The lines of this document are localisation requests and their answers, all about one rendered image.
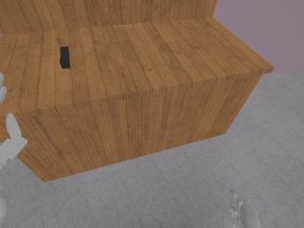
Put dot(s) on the counter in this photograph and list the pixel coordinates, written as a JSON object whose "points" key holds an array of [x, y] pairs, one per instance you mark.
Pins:
{"points": [[145, 76]]}

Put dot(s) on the tap lever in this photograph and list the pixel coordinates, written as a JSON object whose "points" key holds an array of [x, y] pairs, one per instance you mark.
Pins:
{"points": [[64, 57]]}

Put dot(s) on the left robot hand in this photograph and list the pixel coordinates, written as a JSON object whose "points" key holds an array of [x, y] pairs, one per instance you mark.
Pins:
{"points": [[12, 147]]}

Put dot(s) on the right robot hand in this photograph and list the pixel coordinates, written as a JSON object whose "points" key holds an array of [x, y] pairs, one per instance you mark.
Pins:
{"points": [[246, 217]]}

